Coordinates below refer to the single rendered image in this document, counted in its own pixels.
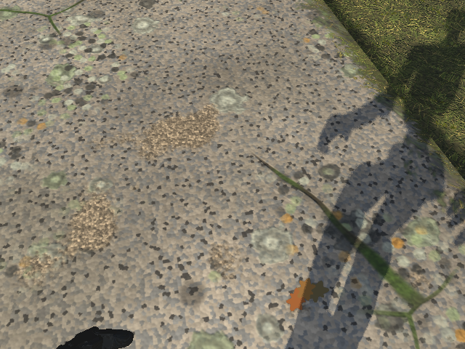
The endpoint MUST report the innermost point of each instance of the left robot hand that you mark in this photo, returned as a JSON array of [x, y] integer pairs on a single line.
[[95, 338]]

